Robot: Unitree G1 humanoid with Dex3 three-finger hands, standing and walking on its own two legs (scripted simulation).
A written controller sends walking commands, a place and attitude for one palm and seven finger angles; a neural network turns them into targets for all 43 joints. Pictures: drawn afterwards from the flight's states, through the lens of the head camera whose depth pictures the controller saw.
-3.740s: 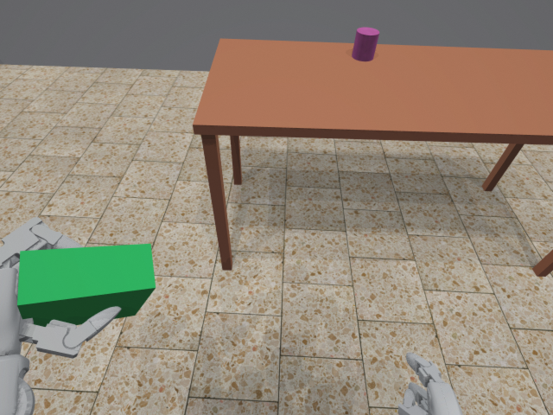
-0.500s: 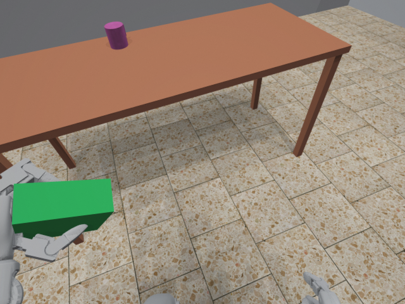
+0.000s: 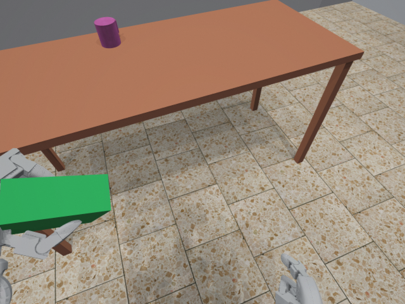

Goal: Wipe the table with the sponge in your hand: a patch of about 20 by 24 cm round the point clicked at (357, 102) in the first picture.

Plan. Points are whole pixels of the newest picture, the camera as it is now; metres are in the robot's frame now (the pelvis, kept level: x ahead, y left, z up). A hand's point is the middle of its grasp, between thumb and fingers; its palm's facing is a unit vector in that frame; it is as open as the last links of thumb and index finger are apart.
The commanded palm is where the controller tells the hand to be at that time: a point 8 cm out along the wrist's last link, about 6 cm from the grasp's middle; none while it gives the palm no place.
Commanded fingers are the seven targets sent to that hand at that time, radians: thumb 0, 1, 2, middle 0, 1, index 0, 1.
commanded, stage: take the last steps up to it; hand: left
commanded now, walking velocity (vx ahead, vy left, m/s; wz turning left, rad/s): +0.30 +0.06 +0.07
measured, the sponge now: (70, 203) +0.22 +0.21 +0.16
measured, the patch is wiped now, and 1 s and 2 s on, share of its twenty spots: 0.00 0.00 0.00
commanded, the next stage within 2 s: come to a stop and stand still in 1.14 s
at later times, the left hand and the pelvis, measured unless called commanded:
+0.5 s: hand (68, 131) +0.35 +0.26 +0.17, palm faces +0.44 -0.80 -0.41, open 9.3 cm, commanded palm +0.28 +0.29 +0.18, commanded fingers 0.00 0.10 1.30 -1.20 -1.60 -1.20 -1.60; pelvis +0.13 +0.01 -0.01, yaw +1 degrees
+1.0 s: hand (109, 98) +0.44 +0.22 +0.17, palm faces +0.40 -0.78 -0.48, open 9.3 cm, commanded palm +0.38 +0.26 +0.18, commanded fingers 0.00 0.10 1.30 -1.20 -1.60 -1.20 -1.60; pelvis +0.24 -0.02 +0.01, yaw +3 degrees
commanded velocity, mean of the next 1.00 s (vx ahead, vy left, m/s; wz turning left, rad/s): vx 0.26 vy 0.07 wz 0.04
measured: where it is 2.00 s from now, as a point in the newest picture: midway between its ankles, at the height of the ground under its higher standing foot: (211, 288)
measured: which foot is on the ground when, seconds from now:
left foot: down 0.00-0.04, up 0.06-0.36, down 0.38-0.74, up 0.76-1.00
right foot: up 0.00-0.02, down 0.04-0.40, up 0.42-0.72, down 0.74-1.00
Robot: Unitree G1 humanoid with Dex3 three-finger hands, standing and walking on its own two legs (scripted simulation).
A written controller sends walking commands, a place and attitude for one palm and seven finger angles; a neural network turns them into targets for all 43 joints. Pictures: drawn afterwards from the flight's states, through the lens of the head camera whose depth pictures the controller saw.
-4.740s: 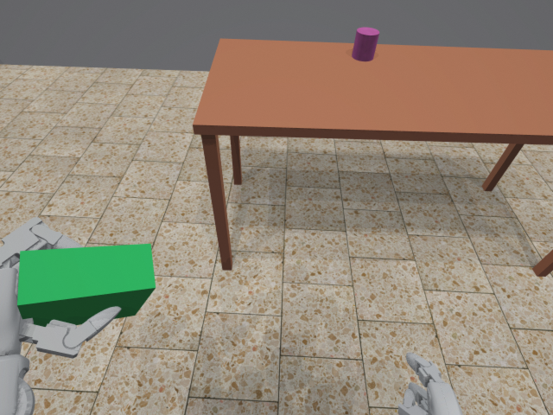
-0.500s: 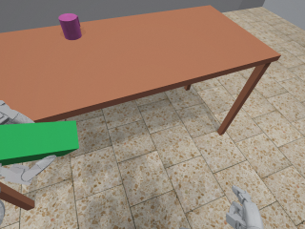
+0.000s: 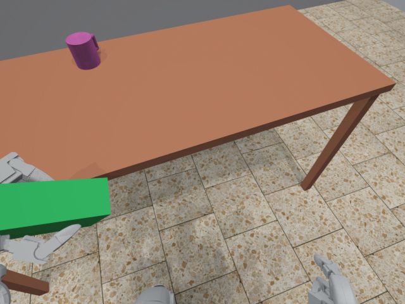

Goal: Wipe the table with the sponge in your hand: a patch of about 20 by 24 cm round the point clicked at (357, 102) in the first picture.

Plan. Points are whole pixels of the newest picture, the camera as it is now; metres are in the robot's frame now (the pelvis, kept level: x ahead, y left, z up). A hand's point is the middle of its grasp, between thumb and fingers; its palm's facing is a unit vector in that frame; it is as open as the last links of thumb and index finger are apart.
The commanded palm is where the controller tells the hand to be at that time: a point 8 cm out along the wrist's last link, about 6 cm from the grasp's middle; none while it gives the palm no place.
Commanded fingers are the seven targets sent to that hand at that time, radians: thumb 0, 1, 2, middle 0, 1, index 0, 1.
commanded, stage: take the last steps up to it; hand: left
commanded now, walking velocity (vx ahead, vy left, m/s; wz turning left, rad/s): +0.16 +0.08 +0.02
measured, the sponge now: (69, 207) +0.23 +0.20 +0.15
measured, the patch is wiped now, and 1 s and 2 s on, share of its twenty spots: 0.00 0.00 0.00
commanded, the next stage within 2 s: come to a stop and stand still in 0.14 s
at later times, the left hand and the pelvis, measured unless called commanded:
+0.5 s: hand (61, 168) +0.28 +0.23 +0.16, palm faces +0.39 -0.80 -0.46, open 9.3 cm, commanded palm +0.23 +0.27 +0.18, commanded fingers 0.00 0.10 1.30 -1.20 -1.60 -1.20 -1.60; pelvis +0.06 -0.01 -0.01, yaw -1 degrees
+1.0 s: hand (16, 196) +0.24 +0.28 +0.15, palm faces +0.35 -0.87 -0.36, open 9.3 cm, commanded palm +0.18 +0.32 +0.18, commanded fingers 0.00 0.10 1.30 -1.20 -1.60 -1.20 -1.60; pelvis +0.01 +0.05 -0.01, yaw -2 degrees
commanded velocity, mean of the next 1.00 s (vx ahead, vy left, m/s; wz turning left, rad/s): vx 0.00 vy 0.04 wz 0.00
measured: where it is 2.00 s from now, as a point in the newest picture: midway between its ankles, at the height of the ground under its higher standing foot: outside the picture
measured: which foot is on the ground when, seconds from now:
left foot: up 0.00-0.08, down 0.10-0.44, up 0.46-0.74, down 0.76-1.00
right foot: down 0.00-0.12, up 0.14-0.38, down 0.40-1.00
